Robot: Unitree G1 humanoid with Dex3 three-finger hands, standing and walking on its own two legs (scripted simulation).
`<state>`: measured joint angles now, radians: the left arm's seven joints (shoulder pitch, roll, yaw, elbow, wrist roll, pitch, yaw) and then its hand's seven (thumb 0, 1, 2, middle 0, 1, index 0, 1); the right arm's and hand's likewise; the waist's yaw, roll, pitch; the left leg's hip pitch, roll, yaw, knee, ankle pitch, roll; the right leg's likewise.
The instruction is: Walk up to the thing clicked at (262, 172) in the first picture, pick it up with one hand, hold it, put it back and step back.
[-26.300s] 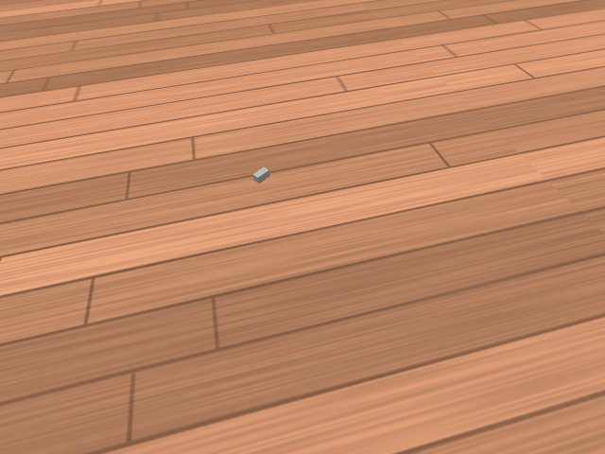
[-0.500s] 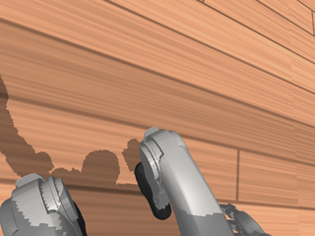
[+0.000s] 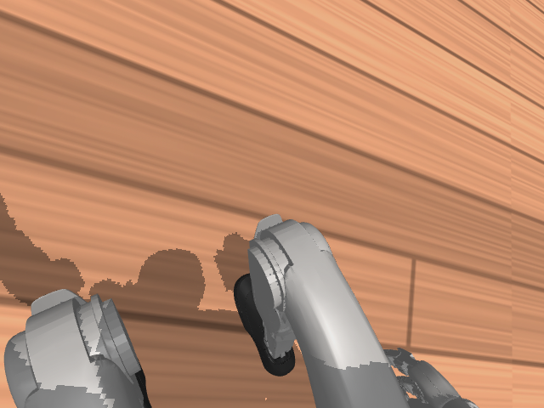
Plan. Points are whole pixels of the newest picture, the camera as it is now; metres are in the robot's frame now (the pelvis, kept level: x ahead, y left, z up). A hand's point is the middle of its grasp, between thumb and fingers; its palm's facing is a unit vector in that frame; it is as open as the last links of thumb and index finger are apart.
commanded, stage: close in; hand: left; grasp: from above
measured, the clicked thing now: out of the picture +0.53 +0.33 -0.30
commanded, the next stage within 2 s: rest palm in 0.04 s
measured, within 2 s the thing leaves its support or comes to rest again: neither
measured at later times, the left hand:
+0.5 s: hand out of the picture +0.50 +0.32 -0.23, palm faces -0.45 -0.07 -0.89, open 11.6 cm
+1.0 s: hand out of the picture +0.50 +0.33 -0.26, palm faces -0.48 -0.10 -0.87, open 11.8 cm
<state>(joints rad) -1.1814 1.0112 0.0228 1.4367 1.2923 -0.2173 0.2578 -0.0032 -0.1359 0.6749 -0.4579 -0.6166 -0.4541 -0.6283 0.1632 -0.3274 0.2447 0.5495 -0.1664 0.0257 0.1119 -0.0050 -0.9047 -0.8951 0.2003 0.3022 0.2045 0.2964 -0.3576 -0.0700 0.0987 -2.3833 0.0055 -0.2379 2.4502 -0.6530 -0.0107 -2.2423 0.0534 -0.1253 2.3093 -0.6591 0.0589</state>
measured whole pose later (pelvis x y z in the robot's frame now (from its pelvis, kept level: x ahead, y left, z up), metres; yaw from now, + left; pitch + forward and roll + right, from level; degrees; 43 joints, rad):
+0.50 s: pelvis +0.00 +0.00 -0.01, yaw -1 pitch +30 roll -15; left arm -1.20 1.07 0.03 1.62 1.34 -0.24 0.42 0.00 -0.11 0.66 -0.47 -0.56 -0.46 -0.58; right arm 0.15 -0.32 0.32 0.55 -0.20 -0.05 0.12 -0.01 -0.90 -0.90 0.20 0.30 0.20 0.30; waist -0.41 -0.12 0.16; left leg -2.38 0.02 -0.25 2.48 -0.66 0.00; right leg -2.24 0.07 -0.14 2.32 -0.65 0.07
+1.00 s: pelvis +0.01 +0.00 -0.01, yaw -3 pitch +30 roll -16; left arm -1.16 1.13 0.08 1.60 1.30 -0.22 0.41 0.00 -0.12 0.66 -0.44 -0.59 -0.43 -0.60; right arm 0.12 -0.35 0.35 0.56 -0.22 -0.08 0.13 -0.01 -0.90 -0.90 0.20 0.30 0.20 0.30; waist -0.42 -0.14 0.20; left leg -2.37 0.03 -0.28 2.51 -0.71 -0.01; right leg -2.23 0.08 -0.16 2.33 -0.67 0.07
